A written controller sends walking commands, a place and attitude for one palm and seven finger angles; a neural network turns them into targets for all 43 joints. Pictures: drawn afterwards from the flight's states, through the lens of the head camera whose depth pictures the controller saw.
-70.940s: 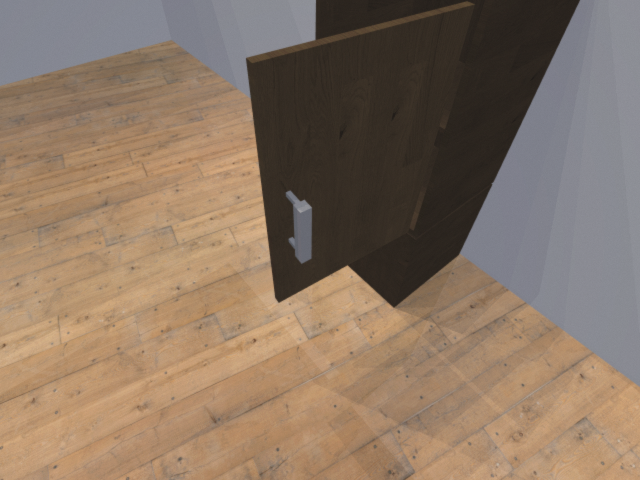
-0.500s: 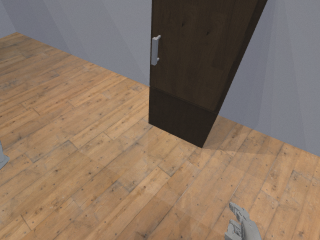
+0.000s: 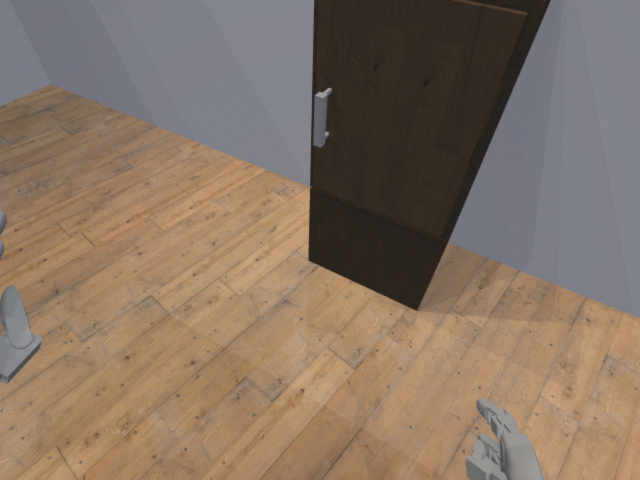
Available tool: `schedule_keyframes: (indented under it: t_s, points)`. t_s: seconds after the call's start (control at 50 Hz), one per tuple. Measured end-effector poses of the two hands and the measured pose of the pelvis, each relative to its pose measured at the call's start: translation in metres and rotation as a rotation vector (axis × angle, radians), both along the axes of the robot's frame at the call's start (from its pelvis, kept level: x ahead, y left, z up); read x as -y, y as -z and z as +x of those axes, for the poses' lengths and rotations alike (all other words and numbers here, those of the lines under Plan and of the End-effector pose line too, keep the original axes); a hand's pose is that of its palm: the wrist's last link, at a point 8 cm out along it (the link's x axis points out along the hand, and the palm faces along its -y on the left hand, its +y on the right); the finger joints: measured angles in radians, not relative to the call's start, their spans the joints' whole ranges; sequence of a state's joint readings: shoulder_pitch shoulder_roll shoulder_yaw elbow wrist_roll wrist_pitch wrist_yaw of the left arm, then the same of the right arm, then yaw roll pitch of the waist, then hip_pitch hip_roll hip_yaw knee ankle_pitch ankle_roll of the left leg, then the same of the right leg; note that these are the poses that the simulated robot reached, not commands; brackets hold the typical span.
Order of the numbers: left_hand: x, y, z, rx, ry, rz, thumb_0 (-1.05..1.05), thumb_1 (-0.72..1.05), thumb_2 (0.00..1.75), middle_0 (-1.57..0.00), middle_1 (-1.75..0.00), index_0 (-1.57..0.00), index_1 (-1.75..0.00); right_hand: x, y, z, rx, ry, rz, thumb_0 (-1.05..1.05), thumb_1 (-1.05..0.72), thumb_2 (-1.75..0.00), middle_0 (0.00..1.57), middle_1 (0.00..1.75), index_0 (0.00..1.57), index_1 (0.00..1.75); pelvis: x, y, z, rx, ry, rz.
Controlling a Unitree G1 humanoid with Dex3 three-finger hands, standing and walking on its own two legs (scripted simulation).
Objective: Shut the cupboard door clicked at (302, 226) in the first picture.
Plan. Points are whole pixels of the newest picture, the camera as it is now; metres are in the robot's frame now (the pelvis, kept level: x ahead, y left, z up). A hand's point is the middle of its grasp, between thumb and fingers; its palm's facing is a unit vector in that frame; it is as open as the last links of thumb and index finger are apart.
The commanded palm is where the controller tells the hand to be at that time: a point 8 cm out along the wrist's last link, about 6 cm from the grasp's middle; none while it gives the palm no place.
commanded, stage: stop stepping back and stand still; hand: left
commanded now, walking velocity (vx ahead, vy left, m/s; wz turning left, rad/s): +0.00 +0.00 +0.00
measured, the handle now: (323, 117) +0.99 +0.02 -0.07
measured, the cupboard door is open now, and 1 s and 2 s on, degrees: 0 0 0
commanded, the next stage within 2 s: let the arm hang, fingers relaxed in 0.66 s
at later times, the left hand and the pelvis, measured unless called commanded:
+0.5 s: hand out of the picture +0.18 +0.28 +0.15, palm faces +0.45 -0.79 -0.42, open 7.4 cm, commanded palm +0.12 +0.32 +0.18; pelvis -0.02 +0.02 +0.00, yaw +0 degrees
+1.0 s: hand out of the picture +0.08 +0.22 -0.14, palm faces -0.07 -0.96 -0.29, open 7.4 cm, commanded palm none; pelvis -0.04 +0.02 +0.00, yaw +0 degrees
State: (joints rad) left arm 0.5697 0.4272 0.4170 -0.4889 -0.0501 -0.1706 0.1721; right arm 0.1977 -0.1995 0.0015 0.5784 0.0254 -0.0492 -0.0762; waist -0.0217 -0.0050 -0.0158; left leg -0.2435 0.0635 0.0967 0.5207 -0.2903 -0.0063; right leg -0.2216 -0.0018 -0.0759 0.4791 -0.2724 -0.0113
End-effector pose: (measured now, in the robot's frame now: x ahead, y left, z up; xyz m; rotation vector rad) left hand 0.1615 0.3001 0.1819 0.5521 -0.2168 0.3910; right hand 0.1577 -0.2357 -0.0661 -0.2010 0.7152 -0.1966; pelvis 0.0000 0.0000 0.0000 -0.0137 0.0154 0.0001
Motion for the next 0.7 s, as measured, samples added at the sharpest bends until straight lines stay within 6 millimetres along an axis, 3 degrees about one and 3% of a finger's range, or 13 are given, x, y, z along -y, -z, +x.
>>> schedule_keyframes:
  t_s: [0.4, 0.7]
  points:
    - [-0.016, 0.009, -0.026, -0.003, -0.050, -0.063, 0.01, 0.88, 0.90, -0.21, -0.30, -0.21, -0.31, -0.023, 0.011, -0.038, -0.062, -0.023, 0.016, 0.02, -0.90, -0.90, 0.21, 0.30, 0.20, 0.30, -0.013, -0.003, -0.020, 0.013, -0.003, -0.006]
    - [-0.022, 0.008, -0.028, -0.008, -0.043, -0.054, 0.01, 0.88, 0.90, -0.21, -0.30, -0.21, -0.31, -0.026, 0.007, -0.036, -0.046, -0.022, 0.004, 0.02, -0.90, -0.90, 0.21, 0.30, 0.20, 0.30, -0.020, -0.003, -0.022, 0.012, -0.005, -0.006]
